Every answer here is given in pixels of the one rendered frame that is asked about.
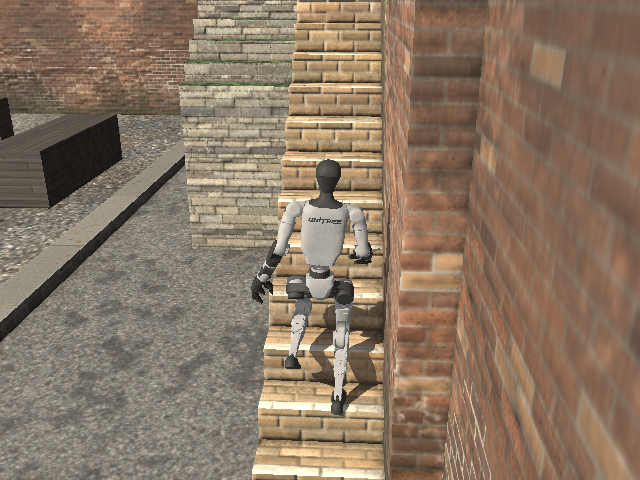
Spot stairs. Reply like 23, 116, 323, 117
252, 0, 385, 480

